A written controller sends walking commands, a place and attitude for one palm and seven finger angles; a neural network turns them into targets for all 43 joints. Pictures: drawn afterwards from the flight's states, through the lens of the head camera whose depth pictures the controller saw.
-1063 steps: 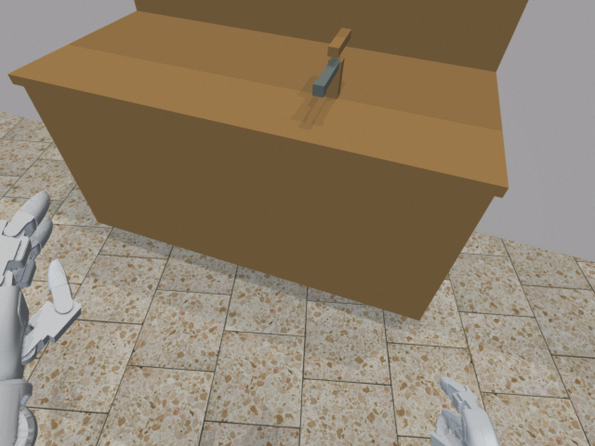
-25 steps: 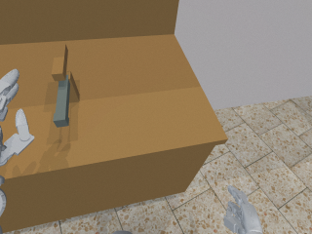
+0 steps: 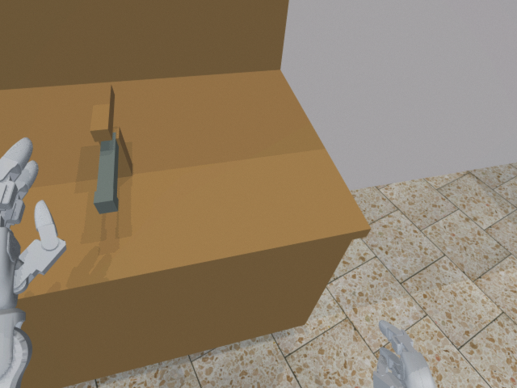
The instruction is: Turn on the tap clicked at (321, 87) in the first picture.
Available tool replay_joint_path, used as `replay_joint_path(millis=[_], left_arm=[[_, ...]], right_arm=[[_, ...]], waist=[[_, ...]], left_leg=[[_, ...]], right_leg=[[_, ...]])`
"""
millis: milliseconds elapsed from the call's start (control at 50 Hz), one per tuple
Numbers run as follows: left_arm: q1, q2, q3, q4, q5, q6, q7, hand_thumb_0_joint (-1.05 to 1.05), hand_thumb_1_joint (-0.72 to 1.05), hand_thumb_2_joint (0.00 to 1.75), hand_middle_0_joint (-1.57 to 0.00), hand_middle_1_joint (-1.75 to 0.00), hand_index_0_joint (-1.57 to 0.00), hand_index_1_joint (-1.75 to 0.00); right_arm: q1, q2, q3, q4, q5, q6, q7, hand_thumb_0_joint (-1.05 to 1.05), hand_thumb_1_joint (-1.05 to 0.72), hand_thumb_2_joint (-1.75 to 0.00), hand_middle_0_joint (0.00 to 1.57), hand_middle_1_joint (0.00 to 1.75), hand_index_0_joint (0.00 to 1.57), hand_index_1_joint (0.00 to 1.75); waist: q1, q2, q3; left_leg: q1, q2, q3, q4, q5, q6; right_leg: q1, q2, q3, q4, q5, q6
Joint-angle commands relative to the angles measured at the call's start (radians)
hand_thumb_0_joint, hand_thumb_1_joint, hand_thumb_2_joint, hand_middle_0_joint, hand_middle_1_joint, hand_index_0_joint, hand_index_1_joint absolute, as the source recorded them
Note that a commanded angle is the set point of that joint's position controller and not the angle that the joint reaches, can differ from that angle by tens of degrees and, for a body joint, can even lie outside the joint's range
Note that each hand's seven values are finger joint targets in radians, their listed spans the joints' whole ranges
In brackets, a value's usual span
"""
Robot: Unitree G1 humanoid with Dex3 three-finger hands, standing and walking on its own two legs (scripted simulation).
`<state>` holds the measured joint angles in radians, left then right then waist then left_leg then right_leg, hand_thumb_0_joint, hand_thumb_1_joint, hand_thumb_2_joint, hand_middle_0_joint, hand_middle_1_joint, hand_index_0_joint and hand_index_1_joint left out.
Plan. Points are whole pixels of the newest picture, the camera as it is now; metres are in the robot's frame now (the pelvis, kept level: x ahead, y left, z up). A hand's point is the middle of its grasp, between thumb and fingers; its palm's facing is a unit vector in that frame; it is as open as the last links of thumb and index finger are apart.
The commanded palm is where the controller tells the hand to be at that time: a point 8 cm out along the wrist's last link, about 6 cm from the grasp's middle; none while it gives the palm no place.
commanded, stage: come to a stop and stand still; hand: left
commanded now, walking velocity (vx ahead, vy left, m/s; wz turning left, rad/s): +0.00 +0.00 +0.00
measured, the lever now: (106, 201) +0.35 +0.29 +0.07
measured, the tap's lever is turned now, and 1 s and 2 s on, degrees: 0 0 0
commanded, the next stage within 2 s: look again from close up in 0.34 s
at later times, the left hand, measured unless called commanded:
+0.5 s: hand (78, 235) +0.24 +0.25 +0.15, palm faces +0.39 -0.84 -0.38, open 7.5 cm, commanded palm +0.18 +0.28 +0.18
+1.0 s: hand (60, 204) +0.26 +0.27 +0.18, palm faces +0.44 -0.82 -0.36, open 7.5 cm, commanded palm +0.18 +0.27 +0.17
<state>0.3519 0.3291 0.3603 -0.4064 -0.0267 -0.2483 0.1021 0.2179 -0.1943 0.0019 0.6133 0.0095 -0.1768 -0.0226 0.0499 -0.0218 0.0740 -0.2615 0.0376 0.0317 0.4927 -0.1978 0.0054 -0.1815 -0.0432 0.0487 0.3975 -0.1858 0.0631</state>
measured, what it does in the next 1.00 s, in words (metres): stands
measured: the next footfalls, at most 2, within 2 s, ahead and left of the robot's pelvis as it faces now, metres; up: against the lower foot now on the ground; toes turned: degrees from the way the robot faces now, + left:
none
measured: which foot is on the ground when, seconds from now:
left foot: down 0.00-1.00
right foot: down 0.00-1.00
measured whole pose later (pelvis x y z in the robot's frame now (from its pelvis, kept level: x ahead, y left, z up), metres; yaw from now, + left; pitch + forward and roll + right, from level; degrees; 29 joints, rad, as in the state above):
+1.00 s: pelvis +0.02 -0.02 +0.00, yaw +2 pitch -1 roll -1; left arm 0.19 0.43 0.43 -0.36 -0.11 0.03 0.01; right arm 0.19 -0.22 0.03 0.64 0.01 -0.15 0.01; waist 0.05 0.01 0.04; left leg -0.25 0.04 0.00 0.49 -0.22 -0.02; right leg -0.18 -0.05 0.00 0.46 -0.25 0.04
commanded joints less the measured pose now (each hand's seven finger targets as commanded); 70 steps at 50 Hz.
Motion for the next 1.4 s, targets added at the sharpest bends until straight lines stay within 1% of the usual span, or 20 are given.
replay_joint_path(millis=[0, 320, 360, 520, 800, 820, 840, 860, 880, 900, 920, 960, 1000, 1020, 1060, 1120, 1140, 1220, 1280, 1380], left_arm=[[-0.075, 0.184, 0.091, -0.208, 0.006, -0.057, 0.015, 0.00, 0.90, 0.90, -0.20, -0.30, -0.20, -0.30], [0.011, 0.203, 0.127, -0.282, -0.011, -0.019, 0.021, 0.00, 0.90, 0.90, -0.20, -0.30, -0.20, -0.30], [-0.009, 0.173, 0.092, -0.281, -0.015, -0.015, 0.017, 0.00, 0.90, 0.90, -0.20, -0.30, -0.20, -0.30], [0.009, 0.216, 0.131, -0.312, -0.014, -0.004, 0.030, 0.00, 0.90, 0.90, -0.20, -0.30, -0.20, -0.30], [0.025, 0.193, 0.106, -0.284, -0.020, 0.010, 0.028, 0.00, 0.90, 0.90, -0.20, -0.30, -0.20, -0.30], [-0.922, 1.016, 0.360, -0.658, -0.010, -0.161, 0.054, 0.00, 0.90, 0.90, -0.20, -0.30, -0.20, -0.30], [-0.439, 0.447, 0.309, 0.026, 0.105, 0.056, -0.003, 0.00, 0.90, 0.90, -0.20, -0.30, -0.20, -0.30], [-0.290, 0.252, 0.091, -0.005, -0.008, 0.130, -0.028, 0.00, 0.90, 0.90, -0.20, -0.30, -0.20, -0.30], [-0.227, 0.214, 0.143, -0.113, -0.055, 0.172, -0.065, 0.00, 0.90, 0.90, -0.20, -0.30, -0.20, -0.30], [-0.099, 0.180, 0.101, -0.093, -0.100, 0.230, -0.097, 0.00, 0.90, 0.90, -0.20, -0.30, -0.20, -0.30], [0.041, 0.073, 0.041, -0.034, -0.131, 0.286, -0.118, 0.00, 0.90, 0.90, -0.20, -0.30, -0.20, -0.30], [0.016, 0.113, 0.000, -0.130, -0.084, 0.305, -0.130, 0.00, 0.90, 0.90, -0.20, -0.30, -0.20, -0.30], [-0.019, 0.180, 0.039, -0.182, -0.036, 0.260, -0.095, 0.00, 0.90, 0.90, -0.20, -0.30, -0.20, -0.30], [-0.047, 0.275, 0.128, -0.252, -0.027, 0.222, -0.061, 0.00, 0.90, 0.90, -0.20, -0.30, -0.20, -0.30], [-0.090, 0.255, 0.134, -0.258, -0.023, 0.131, -0.014, 0.00, 0.90, 0.90, -0.20, -0.30, -0.20, -0.30], [-0.235, 0.306, 0.168, -0.266, -0.021, 0.027, 0.050, 0.00, 0.90, 0.90, -0.20, -0.30, -0.20, -0.30], [-0.276, 0.246, 0.104, -0.250, -0.014, 0.010, 0.061, 0.00, 0.90, 0.90, -0.20, -0.30, -0.20, -0.30], [-0.300, 0.233, 0.050, -0.074, -0.020, 0.066, 0.039, 0.00, 0.90, 0.90, -0.20, -0.30, -0.20, -0.30], [-0.319, 0.214, -0.011, -0.085, -0.037, 0.134, -0.009, 0.00, 0.90, 0.90, -0.20, -0.30, -0.20, -0.30], [-0.208, 0.230, 0.052, -0.118, -0.078, 0.176, -0.021, 0.00, 0.90, 0.90, -0.20, -0.30, -0.20, -0.30]], right_arm=[[-0.103, -0.126, -0.048, -0.168, 0.004, -0.051, -0.004, 0.00, -0.90, -0.90, 0.20, 0.30, 0.20, 0.30], [-0.124, -0.117, -0.053, -0.176, 0.015, -0.020, -0.002, 0.00, -0.90, -0.90, 0.20, 0.30, 0.20, 0.30], [-0.111, -0.120, -0.055, -0.179, 0.013, -0.014, -0.001, 0.00, -0.90, -0.90, 0.20, 0.30, 0.20, 0.30], [-0.133, -0.118, -0.055, -0.186, 0.016, 0.002, -0.009, 0.00, -0.90, -0.90, 0.20, 0.30, 0.20, 0.30], [-0.117, -0.120, -0.058, -0.193, 0.016, 0.022, -0.011, 0.00, -0.90, -0.90, 0.20, 0.30, 0.20, 0.30], [0.032, -0.164, 0.126, -0.307, 0.076, 0.034, -0.102, 0.00, -0.90, -0.90, 0.20, 0.30, 0.20, 0.30], [-0.050, -0.135, -0.072, -0.132, -0.074, -0.009, -0.071, 0.00, -0.90, -0.90, 0.20, 0.30, 0.20, 0.30], [-0.045, -0.157, -0.042, -0.165, -0.032, -0.027, -0.001, 0.00, -0.90, -0.90, 0.20, 0.30, 0.20, 0.30], [-0.033, -0.194, -0.071, -0.126, -0.028, -0.035, 0.009, 0.00, -0.90, -0.90, 0.20, 0.30, 0.20, 0.30], [-0.064, -0.191, -0.070, -0.122, -0.010, -0.041, 0.011, 0.00, -0.90, -0.90, 0.20, 0.30, 0.20, 0.30], [-0.110, -0.176, -0.049, -0.120, 0.017, -0.040, 0.028, 0.00, -0.90, -0.90, 0.20, 0.30, 0.20, 0.30], [-0.161, -0.180, -0.036, -0.132, 0.022, -0.043, 0.035, 0.00, -0.90, -0.90, 0.20, 0.30, 0.20, 0.30], [-0.186, -0.175, -0.030, -0.149, 0.007, -0.044, 0.027, 0.00, -0.90, -0.90, 0.20, 0.30, 0.20, 0.30], [-0.203, -0.174, -0.033, -0.151, 0.008, -0.044, 0.017, 0.00, -0.90, -0.90, 0.20, 0.30, 0.20, 0.30], [-0.194, -0.139, -0.027, -0.147, -0.016, -0.059, 0.003, 0.00, -0.90, -0.90, 0.20, 0.30, 0.20, 0.30], [-0.177, -0.133, -0.030, -0.101, -0.014, -0.071, -0.011, 0.00, -0.90, -0.90, 0.20, 0.30, 0.20, 0.30], [-0.170, -0.125, -0.028, -0.100, -0.020, -0.079, -0.011, 0.00, -0.90, -0.90, 0.20, 0.30, 0.20, 0.30], [-0.192, -0.149, -0.022, -0.070, -0.007, -0.086, -0.032, 0.00, -0.90, -0.90, 0.20, 0.30, 0.20, 0.30], [-0.217, -0.152, -0.016, -0.086, -0.001, -0.092, -0.052, 0.00, -0.90, -0.90, 0.20, 0.30, 0.20, 0.30], [-0.211, -0.143, -0.015, -0.097, 0.005, -0.100, -0.061, 0.00, -0.90, -0.90, 0.20, 0.30, 0.20, 0.30]], waist=[[-0.017, 0.077, -0.112], [-0.019, 0.074, -0.187], [-0.024, 0.068, -0.176], [-0.020, 0.092, -0.183], [-0.024, 0.065, -0.172], [-0.064, 0.291, -0.158], [0.051, 0.189, -0.364], [-0.007, 0.144, -0.340], [0.021, 0.096, -0.463], [0.043, 0.105, -0.421], [0.040, 0.105, -0.334], [0.031, 0.057, -0.179], [0.009, 0.041, -0.115], [0.011, 0.035, -0.150], [0.005, 0.043, -0.168], [-0.005, 0.145, -0.170], [-0.015, 0.167, -0.184], [-0.023, 0.110, -0.136], [-0.006, 0.082, -0.142], [0.022, 0.006, -0.144]], left_leg=[[0.002, 0.008, -0.026, -0.169, -0.190, 0.008], [0.115, 0.015, -0.003, -0.101, 0.111, 0.001], [0.097, 0.012, -0.006, -0.103, 0.092, -0.001], [0.111, 0.012, -0.004, -0.101, 0.103, 0.001], [0.090, 0.017, -0.008, -0.105, 0.067, 0.004], [-0.013, 0.004, -0.055, -0.087, -0.010, 0.025], [0.233, -0.003, -0.003, -0.060, 0.373, -0.011], [0.244, -0.020, -0.034, -0.032, 0.607, -0.056], [0.343, -0.003, -0.013, 0.003, 0.657, -0.054], [0.332, -0.009, -0.001, 0.004, 0.634, -0.041], [0.286, -0.009, 0.003, -0.012, 0.551, -0.043], [0.149, -0.015, 0.000, -0.042, 0.308, -0.016], [0.068, -0.028, -0.011, -0.056, 0.120, -0.006], [0.060, -0.034, -0.009, -0.051, 0.054, -0.005], [0.042, -0.048, -0.016, -0.027, -0.025, -0.005], [0.008, -0.060, -0.018, 0.003, -0.185, -0.011], [0.004, -0.066, -0.025, 0.009, -0.219, -0.011], [-0.030, -0.069, -0.030, 0.035, -0.283, 0.000], [-0.029, -0.071, -0.030, 0.040, -0.261, 0.009], [-0.039, -0.056, -0.046, 0.054, -0.199, 0.012]], right_leg=[[0.019, 0.044, -0.028, -0.070, -0.055, -0.058], [0.050, 0.034, -0.042, -0.034, 0.175, -0.050], [0.055, 0.032, -0.042, -0.035, 0.167, -0.052], [0.054, 0.030, -0.042, -0.037, 0.175, -0.054], [0.059, 0.022, -0.040, -0.045, 0.155, -0.055], [0.017, 0.036, -0.049, 0.034, -0.054, 0.003], [0.063, 0.059, -0.127, 0.103, 0.110, -0.110], [0.000, 0.083, -0.170, 0.074, 0.205, -0.098], [0.025, 0.085, -0.157, 0.080, 0.296, -0.076], [0.034, 0.072, -0.160, 0.072, 0.322, -0.073], [0.012, 0.080, -0.176, 0.061, 0.277, -0.069], [-0.043, 0.065, -0.193, 0.063, 0.209, -0.068], [-0.091, 0.067, -0.188, 0.075, 0.073, -0.067], [-0.092, 0.072, -0.176, 0.081, 0.016, -0.065], [-0.133, 0.076, -0.170, 0.100, -0.080, -0.063], [-0.186, 0.068, -0.140, 0.105, -0.201, -0.059], [-0.191, 0.061, -0.139, 0.111, -0.220, -0.063], [-0.225, 0.045, -0.115, 0.084, -0.296, -0.059], [-0.213, 0.027, -0.090, 0.065, -0.332, -0.059], [-0.188, 0.020, -0.080, 0.052, -0.333, -0.058]])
